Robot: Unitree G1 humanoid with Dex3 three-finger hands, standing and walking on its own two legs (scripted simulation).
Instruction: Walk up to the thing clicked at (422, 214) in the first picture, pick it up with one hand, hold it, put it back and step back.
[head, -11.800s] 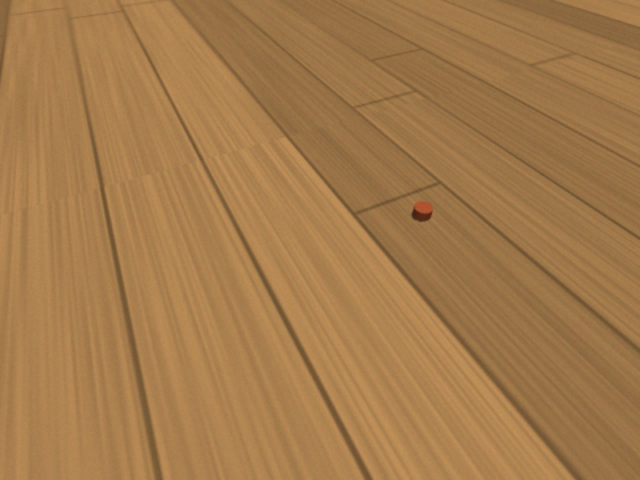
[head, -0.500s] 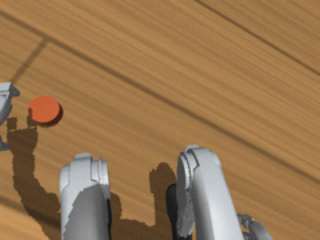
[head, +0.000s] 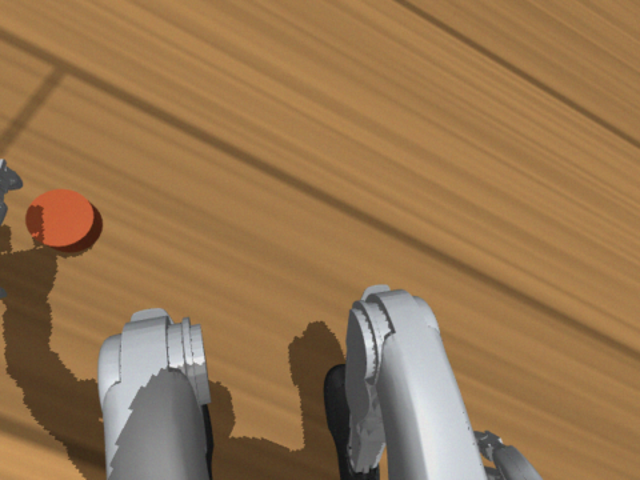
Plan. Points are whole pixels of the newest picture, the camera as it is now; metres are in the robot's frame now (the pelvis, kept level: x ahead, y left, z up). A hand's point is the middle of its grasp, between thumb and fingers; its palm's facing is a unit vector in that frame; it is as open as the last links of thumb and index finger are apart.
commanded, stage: approach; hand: left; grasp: from above
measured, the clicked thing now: (66, 221) +0.46 +0.34 -0.29
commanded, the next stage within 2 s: rest palm in 1.10 s
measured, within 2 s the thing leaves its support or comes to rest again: neither
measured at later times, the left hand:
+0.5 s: hand (53, 162) +0.50 +0.31 -0.15, palm faces -0.39 -0.03 -0.92, open 14.1 cm
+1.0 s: hand (15, 223) +0.43 +0.35 -0.18, palm faces -0.34 -0.08 -0.94, open 14.1 cm
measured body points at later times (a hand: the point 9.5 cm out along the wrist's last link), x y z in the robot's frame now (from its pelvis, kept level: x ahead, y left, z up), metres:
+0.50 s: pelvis +0.00 +0.00 +0.00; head +0.26 +0.05 +0.37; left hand +0.52 +0.30 -0.10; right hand +0.04 -0.27 -0.10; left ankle +0.07 +0.13 -0.28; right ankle +0.09 -0.12 -0.28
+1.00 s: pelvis -0.01 +0.01 -0.01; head +0.22 +0.14 +0.36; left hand +0.44 +0.35 -0.13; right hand +0.13 -0.27 -0.08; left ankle +0.07 +0.13 -0.28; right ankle +0.09 -0.12 -0.28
